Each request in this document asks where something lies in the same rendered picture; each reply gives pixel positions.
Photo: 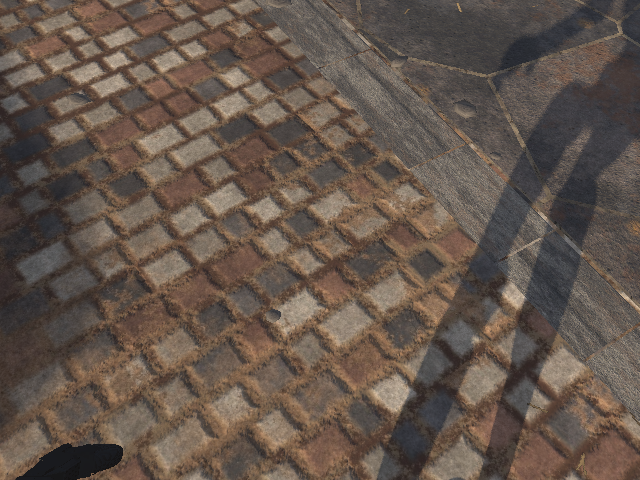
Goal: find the left robot hand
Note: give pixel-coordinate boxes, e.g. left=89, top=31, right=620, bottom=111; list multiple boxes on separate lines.
left=15, top=443, right=123, bottom=480

